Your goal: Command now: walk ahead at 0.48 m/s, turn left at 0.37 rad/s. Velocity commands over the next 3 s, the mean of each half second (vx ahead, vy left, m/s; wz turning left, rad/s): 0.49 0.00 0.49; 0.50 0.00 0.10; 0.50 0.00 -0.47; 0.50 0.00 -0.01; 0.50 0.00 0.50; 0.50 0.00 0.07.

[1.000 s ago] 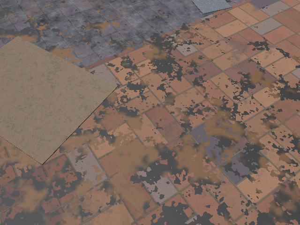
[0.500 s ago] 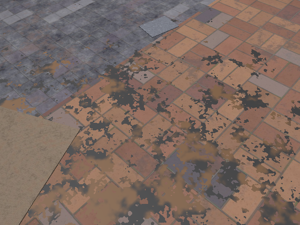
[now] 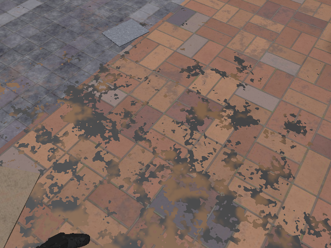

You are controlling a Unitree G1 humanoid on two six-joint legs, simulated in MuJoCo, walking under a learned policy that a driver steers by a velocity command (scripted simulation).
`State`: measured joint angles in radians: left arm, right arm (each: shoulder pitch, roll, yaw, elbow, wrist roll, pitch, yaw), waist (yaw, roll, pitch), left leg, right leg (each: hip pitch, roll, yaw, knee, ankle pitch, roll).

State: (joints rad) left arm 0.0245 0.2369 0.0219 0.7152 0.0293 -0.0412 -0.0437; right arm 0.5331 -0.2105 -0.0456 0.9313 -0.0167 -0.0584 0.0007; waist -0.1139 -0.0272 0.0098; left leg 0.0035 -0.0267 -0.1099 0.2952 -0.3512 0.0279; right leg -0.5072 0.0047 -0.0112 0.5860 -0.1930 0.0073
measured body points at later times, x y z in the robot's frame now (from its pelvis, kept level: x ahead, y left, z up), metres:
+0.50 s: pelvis +0.25 +0.02 -0.01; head +0.29 +0.04 +0.43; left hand +0.15 +0.27 -0.15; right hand +0.53 -0.13 -0.10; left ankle +0.36 +0.14 -0.72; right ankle +0.11 -0.11 -0.74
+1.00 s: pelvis +0.51 +0.13 +0.00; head +0.54 +0.14 +0.44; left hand +0.58 +0.40 -0.13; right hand +0.59 -0.12 -0.14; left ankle +0.36 +0.14 -0.74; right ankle +0.71 +0.07 -0.70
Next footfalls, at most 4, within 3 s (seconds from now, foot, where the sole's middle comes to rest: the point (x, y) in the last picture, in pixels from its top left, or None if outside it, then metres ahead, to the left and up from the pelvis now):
0.04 right None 0.15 -0.11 -0.78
0.54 left None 0.40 0.15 -0.78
1.10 right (121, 185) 0.75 0.11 -0.78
1.60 left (80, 135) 1.04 0.31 -0.78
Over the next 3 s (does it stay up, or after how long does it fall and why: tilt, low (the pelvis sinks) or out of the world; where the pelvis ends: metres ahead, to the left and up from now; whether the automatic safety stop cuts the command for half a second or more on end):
stays up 1.55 0.36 0.00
